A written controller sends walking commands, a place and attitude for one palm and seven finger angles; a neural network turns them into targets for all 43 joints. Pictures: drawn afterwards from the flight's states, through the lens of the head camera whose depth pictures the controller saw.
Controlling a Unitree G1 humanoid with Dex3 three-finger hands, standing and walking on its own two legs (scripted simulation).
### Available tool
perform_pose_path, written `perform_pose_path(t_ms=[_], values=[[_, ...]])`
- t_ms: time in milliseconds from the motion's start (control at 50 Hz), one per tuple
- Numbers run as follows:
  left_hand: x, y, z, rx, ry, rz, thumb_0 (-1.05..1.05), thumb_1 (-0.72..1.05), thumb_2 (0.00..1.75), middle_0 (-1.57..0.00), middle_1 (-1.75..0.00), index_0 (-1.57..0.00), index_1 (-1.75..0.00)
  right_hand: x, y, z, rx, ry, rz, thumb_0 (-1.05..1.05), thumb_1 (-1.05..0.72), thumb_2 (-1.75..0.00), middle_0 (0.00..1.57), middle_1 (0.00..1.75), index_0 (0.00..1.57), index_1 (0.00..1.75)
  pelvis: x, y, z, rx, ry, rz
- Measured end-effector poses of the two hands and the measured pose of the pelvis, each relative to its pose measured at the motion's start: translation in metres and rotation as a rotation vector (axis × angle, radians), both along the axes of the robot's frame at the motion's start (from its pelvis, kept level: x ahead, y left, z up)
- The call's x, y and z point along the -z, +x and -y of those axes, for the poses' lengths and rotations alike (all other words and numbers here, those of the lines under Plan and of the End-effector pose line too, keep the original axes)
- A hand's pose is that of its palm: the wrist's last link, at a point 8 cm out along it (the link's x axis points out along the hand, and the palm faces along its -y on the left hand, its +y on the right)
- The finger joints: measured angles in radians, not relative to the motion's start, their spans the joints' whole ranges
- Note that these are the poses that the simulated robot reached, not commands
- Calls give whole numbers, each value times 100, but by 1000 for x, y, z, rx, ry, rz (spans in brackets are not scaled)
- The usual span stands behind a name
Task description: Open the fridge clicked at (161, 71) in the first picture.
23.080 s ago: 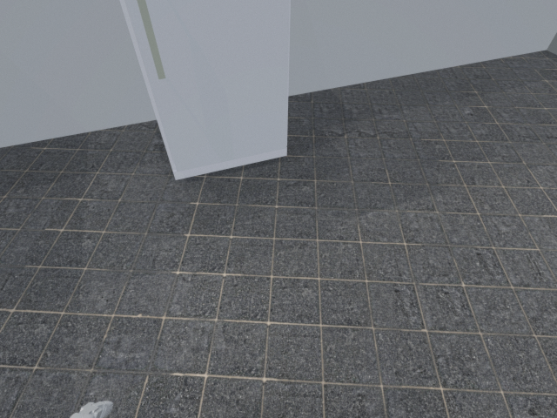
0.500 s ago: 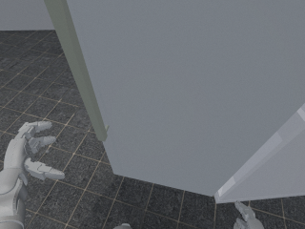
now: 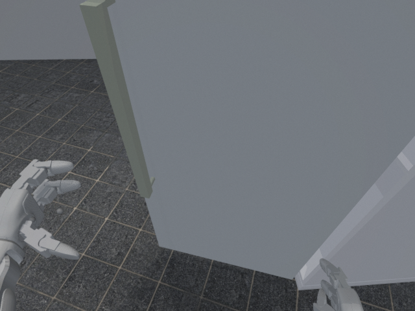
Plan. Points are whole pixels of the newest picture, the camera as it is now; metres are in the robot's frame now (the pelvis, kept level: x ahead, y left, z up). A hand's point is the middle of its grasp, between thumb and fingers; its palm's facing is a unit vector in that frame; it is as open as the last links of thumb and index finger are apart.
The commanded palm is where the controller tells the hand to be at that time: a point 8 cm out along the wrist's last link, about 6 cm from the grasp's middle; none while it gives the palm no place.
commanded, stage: draw the hand back to the body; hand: left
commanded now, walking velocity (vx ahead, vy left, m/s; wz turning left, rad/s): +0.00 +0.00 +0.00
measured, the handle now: (133, 123) +0.46 +0.22 +0.11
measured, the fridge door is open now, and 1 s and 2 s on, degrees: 72 72 72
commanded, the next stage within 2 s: step back with the hand held close in 1.02 s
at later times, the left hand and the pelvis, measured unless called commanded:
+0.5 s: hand (43, 189) +0.24 +0.28 +0.17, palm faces +0.46 -0.81 -0.37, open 10.2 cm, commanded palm +0.19 +0.31 +0.19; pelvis +0.03 +0.00 +0.03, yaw -1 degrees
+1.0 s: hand (49, 188) +0.23 +0.25 +0.19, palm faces +0.46 -0.80 -0.39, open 7.5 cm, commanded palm +0.18 +0.29 +0.20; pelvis +0.04 -0.02 +0.03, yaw -1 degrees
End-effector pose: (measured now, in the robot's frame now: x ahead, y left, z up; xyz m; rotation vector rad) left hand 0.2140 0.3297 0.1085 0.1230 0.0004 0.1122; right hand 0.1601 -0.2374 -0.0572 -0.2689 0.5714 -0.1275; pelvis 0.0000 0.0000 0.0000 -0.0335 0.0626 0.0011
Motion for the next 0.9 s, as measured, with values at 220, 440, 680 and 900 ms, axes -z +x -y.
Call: perform_pose_path(t_ms=[220,440,680,900], values=[[-33,-28,2,-368,218,-16,-1,-16,39,-24,-93,-24,-92,-10,27,-27,-53,28,-38,2,-90,-90,21,30,20,30,-22,14,-5,2,19,78],[-67,-19,13,-379,278,50,0,23,58,-23,-70,-23,-69,-12,47,-30,-74,50,-65,2,-90,-90,21,30,20,30,-30,30,-2,14,31,120],[-101,-23,33,-340,347,140,1,65,79,-21,-45,-22,-44,-13,56,-10,-50,46,-77,2,-90,-90,21,30,20,30,-31,41,8,20,33,131],[-93,-26,39,-350,330,107,1,86,89,-21,-32,-21,-32,-10,52,0,-36,40,-102,2,-90,-90,21,30,20,30,-32,39,16,18,34,134]])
